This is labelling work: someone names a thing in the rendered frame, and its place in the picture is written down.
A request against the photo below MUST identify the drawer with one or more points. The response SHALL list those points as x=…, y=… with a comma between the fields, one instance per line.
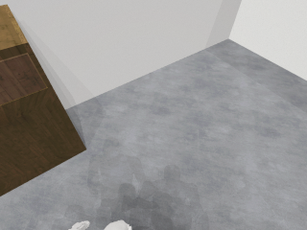
x=18, y=77

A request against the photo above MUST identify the left robot thigh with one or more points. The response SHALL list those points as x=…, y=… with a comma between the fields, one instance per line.
x=118, y=225

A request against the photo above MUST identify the robot left hand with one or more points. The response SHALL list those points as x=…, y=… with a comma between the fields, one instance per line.
x=80, y=225

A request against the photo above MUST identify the cabinet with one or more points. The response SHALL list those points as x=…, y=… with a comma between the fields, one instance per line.
x=36, y=133

